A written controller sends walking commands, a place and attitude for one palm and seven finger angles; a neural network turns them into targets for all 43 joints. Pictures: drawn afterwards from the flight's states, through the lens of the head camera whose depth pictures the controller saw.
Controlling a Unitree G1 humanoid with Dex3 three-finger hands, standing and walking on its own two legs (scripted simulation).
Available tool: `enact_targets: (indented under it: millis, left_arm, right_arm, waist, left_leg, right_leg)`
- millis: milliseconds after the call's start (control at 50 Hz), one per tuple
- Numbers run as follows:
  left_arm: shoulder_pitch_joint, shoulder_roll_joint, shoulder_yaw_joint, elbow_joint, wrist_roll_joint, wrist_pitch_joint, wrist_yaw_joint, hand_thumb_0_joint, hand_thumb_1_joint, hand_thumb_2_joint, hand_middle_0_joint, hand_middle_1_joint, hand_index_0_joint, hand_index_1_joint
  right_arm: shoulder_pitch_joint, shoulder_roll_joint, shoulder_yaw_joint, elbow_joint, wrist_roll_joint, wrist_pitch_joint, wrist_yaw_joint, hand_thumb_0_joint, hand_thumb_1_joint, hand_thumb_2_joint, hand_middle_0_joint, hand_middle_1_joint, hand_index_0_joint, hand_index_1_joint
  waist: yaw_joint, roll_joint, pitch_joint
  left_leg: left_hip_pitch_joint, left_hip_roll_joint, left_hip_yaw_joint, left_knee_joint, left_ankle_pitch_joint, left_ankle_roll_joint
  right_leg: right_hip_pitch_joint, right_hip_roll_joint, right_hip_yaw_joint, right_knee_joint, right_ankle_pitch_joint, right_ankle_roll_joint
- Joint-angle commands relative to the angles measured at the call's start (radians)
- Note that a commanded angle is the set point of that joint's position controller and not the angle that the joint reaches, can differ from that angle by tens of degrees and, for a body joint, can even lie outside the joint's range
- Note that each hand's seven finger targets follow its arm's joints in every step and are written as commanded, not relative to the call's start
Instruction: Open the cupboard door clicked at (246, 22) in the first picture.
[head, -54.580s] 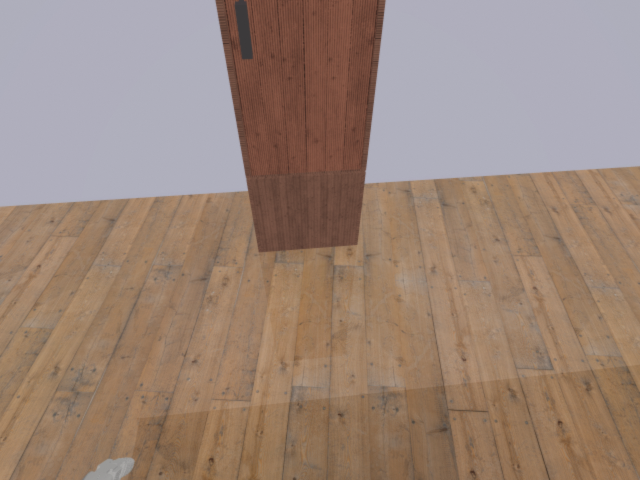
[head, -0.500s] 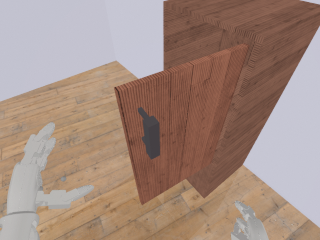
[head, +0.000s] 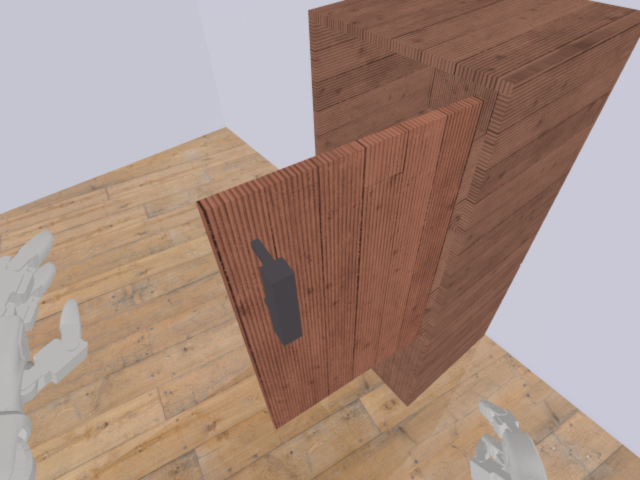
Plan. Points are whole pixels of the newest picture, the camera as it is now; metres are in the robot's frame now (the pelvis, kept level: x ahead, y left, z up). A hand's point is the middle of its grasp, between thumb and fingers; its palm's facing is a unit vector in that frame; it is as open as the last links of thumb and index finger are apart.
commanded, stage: draw the hand back to the body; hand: left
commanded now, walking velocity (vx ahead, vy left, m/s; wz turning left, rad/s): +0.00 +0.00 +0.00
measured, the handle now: (273, 291) +0.29 +0.10 +0.12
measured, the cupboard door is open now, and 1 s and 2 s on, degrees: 84 84 84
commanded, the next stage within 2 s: step back with the hand held close in 0.26 s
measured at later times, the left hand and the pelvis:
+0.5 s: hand (65, 353) +0.17 +0.26 +0.16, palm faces +0.43 -0.78 -0.46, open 7.4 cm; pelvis -0.02 -0.01 +0.00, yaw +0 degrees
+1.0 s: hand out of the picture +0.09 +0.30 +0.15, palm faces +0.39 -0.78 -0.49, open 7.4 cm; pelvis -0.11 +0.04 -0.01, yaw +0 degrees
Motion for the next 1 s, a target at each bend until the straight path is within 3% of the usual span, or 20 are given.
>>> enact_targets:
  millis: [0,100,200,340,360,380,400,420,440,480,520,580,600,660,700,760,860,900,940,980]
  left_arm:
    - [-0.060,0.170,0.098,-0.195,-0.004,-0.056,0.016,0.000,0.900,0.900,-0.200,-0.300,-0.200,-0.300]
    - [-0.076,0.211,0.136,-0.226,-0.005,-0.067,0.022,0.000,0.900,0.900,-0.200,-0.300,-0.200,-0.300]
    - [-0.067,0.185,0.118,-0.201,-0.007,-0.067,0.018,0.000,0.900,0.900,-0.200,-0.300,-0.200,-0.300]
    - [-0.088,0.175,0.106,-0.183,-0.008,-0.082,0.016,0.000,0.900,0.900,-0.200,-0.300,-0.200,-0.300]
    - [-0.136,0.211,0.133,-0.238,-0.012,-0.092,0.020,0.000,0.900,0.900,-0.200,-0.300,-0.200,-0.300]
    - [-0.184,0.342,0.257,-0.266,-0.010,-0.125,0.021,0.000,0.900,0.900,-0.200,-0.300,-0.200,-0.300]
    - [-0.182,0.340,0.254,-0.237,-0.003,-0.142,0.016,0.000,0.900,0.900,-0.200,-0.300,-0.200,-0.300]
    - [-0.072,0.257,0.187,-0.176,-0.005,-0.131,0.007,0.000,0.900,0.900,-0.200,-0.300,-0.200,-0.300]
    - [-0.015,0.217,0.152,-0.166,-0.002,-0.122,0.001,0.000,0.900,0.900,-0.200,-0.300,-0.200,-0.300]
    - [0.043,0.190,0.130,-0.158,-0.003,-0.110,-0.002,0.000,0.900,0.900,-0.200,-0.300,-0.200,-0.300]
    - [0.070,0.199,0.135,-0.186,-0.001,-0.106,0.004,0.000,0.900,0.900,-0.200,-0.300,-0.200,-0.300]
    - [0.075,0.241,0.172,-0.252,-0.001,-0.108,0.015,0.000,0.900,0.900,-0.200,-0.300,-0.200,-0.300]
    - [0.069,0.275,0.198,-0.279,0.000,-0.113,0.023,0.000,0.900,0.900,-0.200,-0.300,-0.200,-0.300]
    - [0.078,0.283,0.216,-0.325,-0.003,-0.120,0.033,0.000,0.900,0.900,-0.200,-0.300,-0.200,-0.300]
    - [0.090,0.308,0.241,-0.353,-0.002,-0.128,0.042,0.000,0.900,0.900,-0.200,-0.300,-0.200,-0.300]
    - [0.117,0.271,0.225,-0.337,-0.002,-0.137,0.045,0.000,0.900,0.900,-0.200,-0.300,-0.200,-0.300]
    - [0.116,0.229,0.211,-0.306,0.011,-0.159,0.051,0.000,0.900,0.900,-0.200,-0.300,-0.200,-0.300]
    - [0.109,0.241,0.230,-0.303,0.023,-0.172,0.054,0.000,0.900,0.900,-0.200,-0.300,-0.200,-0.300]
    - [0.084,0.222,0.217,-0.313,0.029,-0.181,0.054,0.000,0.900,0.900,-0.200,-0.300,-0.200,-0.300]
    - [0.055,0.228,0.217,-0.338,0.033,-0.189,0.057,0.000,0.900,0.900,-0.200,-0.300,-0.200,-0.300]
  right_arm:
    - [-0.111,-0.105,-0.041,-0.159,0.004,-0.046,-0.012,0.000,-0.900,-0.900,0.200,0.300,0.200,0.300]
    - [-0.116,-0.098,-0.040,-0.160,0.003,-0.049,-0.018,0.000,-0.900,-0.900,0.200,0.300,0.200,0.300]
    - [-0.119,-0.094,-0.036,-0.154,0.005,-0.049,-0.018,0.000,-0.900,-0.900,0.200,0.300,0.200,0.300]
    - [-0.124,-0.096,-0.039,-0.151,0.006,-0.060,-0.022,0.000,-0.900,-0.900,0.200,0.300,0.200,0.300]
    - [-0.130,-0.098,-0.040,-0.156,0.008,-0.065,-0.024,0.000,-0.900,-0.900,0.200,0.300,0.200,0.300]
    - [-0.114,-0.117,-0.039,-0.176,0.014,-0.045,-0.019,0.000,-0.900,-0.900,0.200,0.300,0.200,0.300]
    - [-0.110,-0.108,-0.041,-0.161,0.013,-0.029,-0.019,0.000,-0.900,-0.900,0.200,0.300,0.200,0.300]
    - [-0.127,-0.100,-0.042,-0.157,0.012,-0.021,-0.019,0.000,-0.900,-0.900,0.200,0.300,0.200,0.300]
    - [-0.117,-0.104,-0.045,-0.169,0.011,-0.011,-0.017,0.000,-0.900,-0.900,0.200,0.300,0.200,0.300]
    - [-0.106,-0.112,-0.056,-0.187,0.017,0.005,-0.013,0.000,-0.900,-0.900,0.200,0.300,0.200,0.300]
    - [-0.098,-0.119,-0.062,-0.196,0.021,0.019,-0.015,0.000,-0.900,-0.900,0.200,0.300,0.200,0.300]
    - [-0.098,-0.115,-0.069,-0.218,0.025,0.029,-0.020,0.000,-0.900,-0.900,0.200,0.300,0.200,0.300]
    - [-0.104,-0.118,-0.068,-0.214,0.024,0.034,-0.026,0.000,-0.900,-0.900,0.200,0.300,0.200,0.300]
    - [-0.097,-0.110,-0.069,-0.238,0.027,0.032,-0.031,0.000,-0.900,-0.900,0.200,0.300,0.200,0.300]
    - [-0.099,-0.117,-0.073,-0.239,0.026,0.030,-0.035,0.000,-0.900,-0.900,0.200,0.300,0.200,0.300]
    - [-0.086,-0.117,-0.071,-0.244,0.024,0.020,-0.030,0.000,-0.900,-0.900,0.200,0.300,0.200,0.300]
    - [-0.071,-0.132,-0.070,-0.243,0.021,-0.009,-0.023,0.000,-0.900,-0.900,0.200,0.300,0.200,0.300]
    - [-0.068,-0.140,-0.074,-0.237,0.015,-0.025,-0.026,0.000,-0.900,-0.900,0.200,0.300,0.200,0.300]
    - [-0.062,-0.137,-0.073,-0.240,0.016,-0.038,-0.025,0.000,-0.900,-0.900,0.200,0.300,0.200,0.300]
    - [-0.052,-0.134,-0.075,-0.236,0.015,-0.052,-0.024,0.000,-0.900,-0.900,0.200,0.300,0.200,0.300]
  waist:
    - [-0.004,-0.032,-0.099]
    - [0.002,-0.019,-0.127]
    - [-0.003,0.006,-0.089]
    - [-0.006,-0.026,-0.059]
    - [-0.004,-0.015,-0.084]
    - [-0.039,-0.041,0.007]
    - [-0.040,-0.053,-0.002]
    - [-0.045,-0.086,0.000]
    - [-0.046,-0.099,-0.031]
    - [-0.050,-0.080,-0.085]
    - [-0.052,-0.040,-0.137]
    - [-0.054,-0.072,-0.181]
    - [-0.051,-0.046,-0.191]
    - [-0.051,-0.052,-0.205]
    - [-0.047,0.006,-0.208]
    - [-0.051,0.047,-0.167]
    - [-0.066,0.085,-0.073]
    - [-0.065,0.098,-0.055]
    - [-0.067,0.081,-0.053]
    - [-0.067,0.048,-0.061]
  left_leg:
    - [0.103,0.011,-0.010,-0.005,0.425,0.022]
    - [0.107,0.004,-0.006,-0.003,0.390,0.022]
    - [0.097,0.004,-0.006,-0.011,0.356,0.020]
    - [0.094,0.004,-0.010,-0.032,0.270,0.023]
    - [0.102,0.003,-0.012,-0.028,0.261,0.024]
    - [0.039,0.020,-0.033,0.021,0.217,0.044]
    - [0.011,0.015,-0.050,0.034,0.184,0.038]
    - [0.017,0.019,-0.042,0.050,0.206,0.039]
    - [0.019,0.022,-0.034,0.057,0.231,0.037]
    - [0.021,0.035,-0.019,0.069,0.287,0.034]
    - [0.034,0.055,-0.024,0.060,0.372,0.031]
    - [0.040,0.072,-0.026,0.067,0.435,0.031]
    - [0.027,0.075,-0.036,0.061,0.451,0.030]
    - [-0.010,0.087,-0.052,0.052,0.454,0.031]
    - [-0.043,0.095,-0.064,0.044,0.440,0.034]
    - [-0.135,0.117,-0.090,0.001,0.306,0.041]
    - [-0.376,0.143,-0.139,-0.097,-0.174,0.062]
    - [-0.460,0.155,-0.169,-0.135,-0.319,0.074]
    - [-0.518,0.161,-0.175,-0.145,-0.386,0.078]
    - [-0.486,0.134,-0.164,-0.105,-0.390,0.066]
  right_leg:
    - [-0.058,-0.008,0.000,-0.028,0.444,0.001]
    - [-0.044,-0.010,0.007,-0.034,0.442,0.000]
    - [-0.061,-0.008,0.006,-0.047,0.405,-0.001]
    - [-0.089,-0.005,0.006,-0.069,0.301,0.002]
    - [-0.084,-0.006,0.014,-0.073,0.295,0.002]
    - [-0.202,-0.060,0.104,-0.128,0.371,0.006]
    - [-0.179,-0.089,0.107,-0.119,0.394,-0.003]
    - [-0.194,-0.098,0.110,-0.109,0.450,0.002]
    - [-0.184,-0.100,0.096,-0.088,0.484,0.010]
    - [-0.168,-0.103,0.081,-0.054,0.531,0.025]
    - [-0.152,-0.095,0.066,-0.019,0.532,0.023]
    - [-0.158,-0.083,0.060,0.014,0.546,0.028]
    - [-0.140,-0.085,0.055,0.030,0.544,0.023]
    - [-0.136,-0.069,0.058,0.067,0.501,0.022]
    - [-0.125,-0.067,0.061,0.086,0.476,0.020]
    - [-0.138,-0.046,0.062,0.109,0.322,0.020]
    - [-0.120,-0.026,0.066,0.143,0.051,0.012]
    - [-0.096,-0.009,0.060,0.164,-0.023,0.012]
    - [-0.078,-0.003,0.056,0.191,-0.076,0.008]
    - [-0.131,-0.011,0.073,0.156,-0.134,-0.008]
